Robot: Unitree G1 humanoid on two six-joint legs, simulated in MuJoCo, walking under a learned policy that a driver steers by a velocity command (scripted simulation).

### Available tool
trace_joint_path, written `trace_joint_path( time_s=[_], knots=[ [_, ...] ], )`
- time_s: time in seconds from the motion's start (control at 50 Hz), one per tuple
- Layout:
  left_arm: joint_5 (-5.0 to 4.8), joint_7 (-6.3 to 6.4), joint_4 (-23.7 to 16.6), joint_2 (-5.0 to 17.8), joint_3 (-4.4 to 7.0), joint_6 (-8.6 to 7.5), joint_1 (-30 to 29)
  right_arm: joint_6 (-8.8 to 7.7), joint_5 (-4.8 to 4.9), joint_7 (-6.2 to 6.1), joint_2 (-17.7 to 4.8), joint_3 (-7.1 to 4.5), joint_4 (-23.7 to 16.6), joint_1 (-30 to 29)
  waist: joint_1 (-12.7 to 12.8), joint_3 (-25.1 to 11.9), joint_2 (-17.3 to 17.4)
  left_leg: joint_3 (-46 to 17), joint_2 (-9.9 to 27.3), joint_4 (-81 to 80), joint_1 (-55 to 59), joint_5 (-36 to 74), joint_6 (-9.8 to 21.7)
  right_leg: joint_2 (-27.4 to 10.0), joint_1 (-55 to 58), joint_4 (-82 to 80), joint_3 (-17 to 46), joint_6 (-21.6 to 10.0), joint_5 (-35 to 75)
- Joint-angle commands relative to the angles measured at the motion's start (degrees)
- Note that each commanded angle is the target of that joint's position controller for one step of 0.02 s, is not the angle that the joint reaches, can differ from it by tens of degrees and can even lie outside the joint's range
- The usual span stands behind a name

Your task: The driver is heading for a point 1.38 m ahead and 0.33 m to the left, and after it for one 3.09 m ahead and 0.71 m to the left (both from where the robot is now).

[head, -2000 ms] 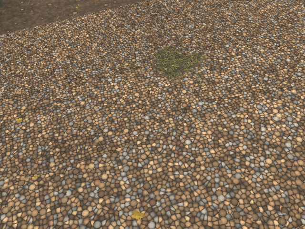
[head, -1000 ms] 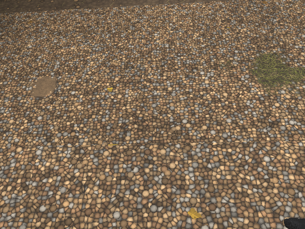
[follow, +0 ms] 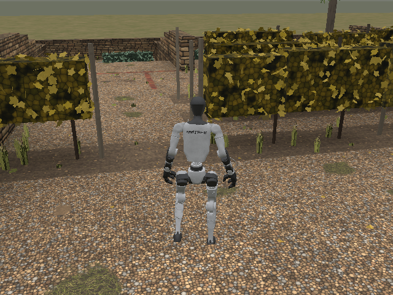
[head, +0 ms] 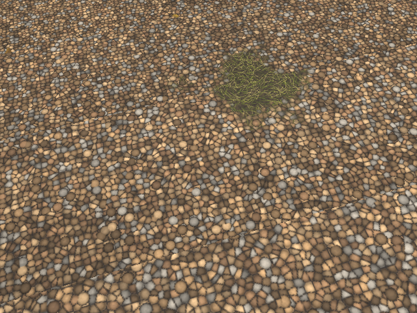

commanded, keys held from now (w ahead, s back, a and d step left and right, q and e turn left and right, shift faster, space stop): q+shift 0.28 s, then w+q+shift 0.28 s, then w+e+shift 0.44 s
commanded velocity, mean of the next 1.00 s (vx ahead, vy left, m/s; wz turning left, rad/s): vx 0.53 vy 0.00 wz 0.47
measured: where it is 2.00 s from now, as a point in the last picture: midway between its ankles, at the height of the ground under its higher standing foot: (177, 124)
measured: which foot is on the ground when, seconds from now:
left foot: up 0.00-0.16, down 0.18-0.66, up 0.68-1.00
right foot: down 0.00-0.18, up 0.20-0.64, down 0.66-1.00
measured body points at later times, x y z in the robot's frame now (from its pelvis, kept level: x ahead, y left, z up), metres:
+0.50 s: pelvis +0.16 +0.01 +0.02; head +0.17 +0.05 +0.46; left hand +0.22 +0.35 -0.08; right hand +0.39 -0.20 -0.06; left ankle +0.17 +0.09 -0.73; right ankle +0.29 -0.14 -0.68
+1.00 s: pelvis +0.37 +0.07 +0.01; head +0.40 +0.07 +0.46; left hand +0.16 +0.24 -0.11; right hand +0.71 +0.03 -0.03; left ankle +0.38 +0.26 -0.71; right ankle +0.31 -0.11 -0.73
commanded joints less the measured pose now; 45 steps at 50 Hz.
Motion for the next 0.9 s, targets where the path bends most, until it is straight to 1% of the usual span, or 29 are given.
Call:
trace_joint_path(
  time_s=[0.02, 0.06, 0.1, 0.14, 0.16, 0.18, 0.2, 0.22, 0.24, 0.26, 0.28, 0.3, 0.34, 0.42, 0.48, 0.56, 0.6, 0.64, 0.66, 0.68, 0.7, 0.72, 0.74, 0.76, 0.78, 0.8, 0.84, 0.86, 0.9],
  knots=[
    [-0.26, 2.41, -5.8, 8.1, 2.34, -1.89, -6.8, 0.43, -1.06, 0.59, -0.5, -0.40, -4.6, 8.0, -0.7, -14.1, -13.8, -0.7, 2.9, -19.5, 8.3, 13.7, 0.9, -17.3, 5.0, -11.5, 5.7, -9.9, 43.3],
    [-2.02, 3.00, -6.3, 8.7, 2.71, -1.90, -9.0, 0.98, -1.20, 2.28, -0.8, -0.69, -5.4, 7.2, -1.1, -15.9, -12.3, 0.7, 1.6, -26.5, 12.8, 18.4, 3.3, -17.4, 7.3, -10.0, 2.3, -8.3, 40.1],
    [-3.80, 2.74, -6.1, 9.6, 3.20, -1.38, -9.6, 2.35, -1.46, 3.36, -2.3, -1.61, -6.4, 6.0, -1.3, -14.1, -9.2, 3.0, 0.0, -29.2, 15.7, 17.6, 6.1, -18.0, 6.9, -7.6, 0.1, -6.9, 35.7],
    [-4.82, 2.32, -5.4, 10.7, 4.10, -0.43, -8.4, 3.48, -1.79, 3.84, -4.4, -2.92, -7.3, 5.9, -1.6, -12.0, -6.3, 5.5, -2.3, -32.2, 18.4, 15.2, 9.3, -17.3, 6.3, -2.2, -2.3, -5.2, 30.8],
    [-5.01, 2.07, -5.4, 10.5, 4.37, 0.22, -8.4, 3.55, -2.06, 3.74, -5.8, -3.84, -7.0, 8.5, -3.4, -12.1, -3.9, 6.7, -4.4, -36.1, 23.7, 16.1, 11.4, -15.1, 4.2, 5.1, -4.4, -3.5, 29.6],
    [-4.28, 1.63, -5.8, 10.0, 4.50, 0.97, -6.5, 3.16, -2.36, 3.09, -9.9, -5.54, -6.2, 13.1, -4.9, -12.4, 4.5, 1.2, -4.8, -41.1, 32.7, 33.0, 15.1, -9.6, -2.7, 19.8, -6.2, -0.2, 19.8],
    [-1.93, 0.82, -7.6, 7.0, 3.61, 1.51, -2.3, 2.71, -2.40, 2.61, -16.7, -6.37, -9.2, 8.3, 1.1, -12.3, 23.0, -22.9, 5.9, -46.5, 38.8, 54.6, 24.2, 2.6, -17.9, 41.0, -4.1, 4.5, -24.5],
    [-1.96, 0.44, -8.2, 9.7, 3.51, 1.84, -1.3, 1.51, -4.25, 3.70, -16.9, -5.52, -12.3, 6.4, 0.8, -23.3, 19.2, -39.3, 12.7, -54.4, 40.4, 34.8, 30.7, 5.7, -20.3, 48.2, 12.2, 3.8, -27.3],
    [-2.99, 0.49, -8.7, 11.4, 3.81, 1.96, -4.9, 0.71, -3.77, 4.19, -14.7, -4.80, -13.6, 3.0, 0.6, -19.3, 11.5, -38.1, 12.8, -57.5, 36.7, 22.1, 28.8, 4.9, -22.9, 49.0, 14.9, 2.2, -23.3],
    [-2.42, 1.07, -9.1, 11.2, 3.87, 1.87, -7.0, 0.49, -2.29, 3.82, -12.8, -4.09, -13.4, 0.8, 1.8, -14.4, 5.0, -35.0, 10.3, -57.7, 32.6, 15.7, 25.0, 4.3, -23.8, 45.5, 15.5, 1.0, -18.4],
    [-1.63, 1.73, -8.3, 11.6, 4.11, 1.98, -7.1, 0.77, -1.20, 3.30, -11.3, -3.49, -13.9, -1.5, 3.5, -12.3, 1.0, -30.9, 8.1, -57.0, 28.9, 15.2, 22.0, 3.2, -22.5, 41.5, 15.9, 0.7, -14.0],
    [-1.20, 1.53, -7.7, 12.1, 4.47, 1.81, -5.5, 1.09, -0.79, 2.49, -10.9, -3.38, -14.0, -1.5, 4.8, -14.8, 1.1, -28.7, 5.6, -57.7, 26.8, 4.9, 20.4, 2.1, -18.4, 36.2, 16.8, 0.4, -10.0],
    [-1.36, 0.18, -6.7, 11.4, 4.52, 1.07, -5.5, 1.29, -1.20, 1.50, -11.3, -3.38, -15.1, -1.6, 4.5, -15.9, 2.3, -27.5, 2.1, -60.7, 25.4, -10.3, 18.7, 3.2, -14.0, 27.7, 15.1, 0.9, -3.9],
    [-1.56, -0.30, -6.6, 9.1, 4.10, -0.61, -9.2, 0.65, -1.57, -0.02, -12.0, -3.18, -13.3, 2.8, 2.6, -12.6, 3.6, -28.5, 0.6, -62.2, 25.0, -13.2, 18.7, 5.3, -11.6, 14.4, 14.9, 2.8, -2.1],
    [-1.88, -0.06, -7.5, 8.2, 3.74, -1.89, -10.5, 0.63, -1.22, -0.63, -11.3, -2.55, -12.8, 2.9, 2.1, -10.4, 5.8, -28.3, -0.7, -60.8, 22.5, -10.7, 17.9, 6.0, -9.6, 9.9, 14.6, 3.5, 0.4],
    [-2.67, -0.05, -9.4, 7.7, 3.22, -3.00, -10.9, 0.84, -0.70, 0.02, -9.8, -1.79, -13.9, 0.7, 2.3, -9.3, 7.6, -29.8, -2.1, -57.2, 15.2, -10.8, 16.8, 6.6, -0.6, 3.8, 14.1, 3.7, 0.0],
    [-2.65, -0.61, -7.9, 7.9, 3.02, -3.61, -5.4, 0.64, -1.30, 0.67, -7.1, -0.68, -14.1, -0.1, 3.5, -11.2, 8.9, -28.3, -1.2, -54.6, 14.7, -11.8, 16.2, 4.5, 5.6, 0.5, 12.0, 2.7, 5.2],
    [-2.36, -0.91, -5.9, 7.6, 2.98, -3.86, 1.8, 0.29, -1.56, 1.35, -4.2, 0.53, -14.2, -0.2, 5.8, -12.1, 7.0, -24.9, -2.6, -48.1, 11.2, -14.7, 14.1, 2.7, 14.4, -3.5, 10.4, 0.5, 5.1],
    [-1.61, -0.94, -4.5, 8.1, 2.91, -4.24, 8.4, 0.00, -1.84, 1.64, -0.9, 1.62, -14.5, -0.9, 8.2, -13.4, 2.1, -19.8, -6.3, -36.3, 6.8, -15.5, 11.9, -1.3, 20.2, -6.2, 16.7, -1.6, -3.4],
    [-0.48, -1.14, -4.2, 11.6, 2.98, -4.12, 12.8, -0.83, -1.52, 1.80, 3.5, 2.95, -14.9, 1.2, 6.9, -12.9, -9.6, -10.9, -11.8, -15.1, -1.4, -14.6, 8.8, -10.6, 22.0, -9.6, 31.9, -6.7, -15.2],
    [-0.09, -2.26, -4.5, 18.3, 4.45, -4.09, 12.1, -2.22, 1.76, 1.70, 0.2, 2.22, -17.2, 1.9, 5.1, -5.5, -20.6, -8.1, -10.6, -9.3, -18.5, -10.8, 8.8, -19.3, 21.8, -21.3, 59.2, -15.6, -34.7],
    [-1.26, -2.01, -5.4, 16.7, 4.13, -4.09, 10.4, -3.19, 1.63, 1.39, -5.5, 1.05, -16.5, -2.9, 5.8, 0.0, -11.4, -7.5, -5.6, -7.1, -22.6, -4.2, 8.7, -19.7, 19.2, -22.7, 59.1, -16.6, -36.7],
    [-1.79, -1.42, -5.7, 14.5, 3.30, -3.68, 11.0, -3.94, 0.01, 1.30, -6.9, 0.67, -16.4, -6.5, 6.8, -0.2, -6.2, -5.9, -4.0, -8.4, -21.4, 1.6, 8.4, -16.4, 18.7, -20.6, 52.5, -14.9, -30.3],
    [-2.04, -1.11, -6.0, 13.1, 2.57, -3.45, 12.8, -4.68, -2.18, 1.29, -5.6, 1.06, -16.4, -8.1, 7.7, -2.5, -4.9, -4.7, -3.3, -10.1, -18.7, 4.5, 7.8, -12.2, 18.9, -19.6, 47.2, -13.9, -25.3],
    [-2.43, -0.58, -5.5, 12.3, 2.13, -3.18, 13.6, -5.56, -3.06, 1.47, -3.7, 1.47, -17.2, -9.4, 7.8, -2.9, -6.9, -4.5, -2.4, -14.2, -17.0, 7.2, 6.9, -9.7, 18.9, -19.7, 43.9, -13.5, -20.4],
    [-2.75, 0.16, -4.6, 10.6, 1.41, -2.93, 14.9, -6.03, -3.31, 1.62, -3.2, 1.58, -17.4, -10.9, 8.2, -3.5, -8.9, -4.3, -2.0, -19.3, -13.2, 9.9, 6.0, -7.6, 18.2, -20.6, 40.2, -12.9, -15.6],
    [-3.04, 1.08, -3.3, 9.0, 0.80, -2.51, 17.7, -6.85, -2.83, 1.81, -1.9, 2.00, -18.0, -15.1, 9.7, -3.8, -10.5, -2.5, -3.3, -28.9, -7.6, 12.9, 4.2, -5.6, 17.0, -21.2, 36.1, -12.7, -6.7],
    [-3.58, 1.64, -2.4, 8.9, 0.70, -2.24, 18.3, -7.32, -2.44, 2.00, -0.6, 2.40, -18.2, -16.7, 10.1, -4.1, -10.7, -1.6, -4.5, -33.2, -4.3, 14.4, 3.5, -4.9, 16.0, -20.9, 34.7, -12.6, -3.4],
    [-3.51, 2.37, -1.1, 9.8, 0.72, -1.65, 19.1, -8.17, -1.91, 3.30, -0.3, 2.05, -17.8, -18.4, 9.8, -4.8, -10.8, -0.2, -7.3, -39.3, 4.7, 16.1, 2.9, -3.3, 11.2, -20.5, 32.8, -12.4, 0.4]
  ],
)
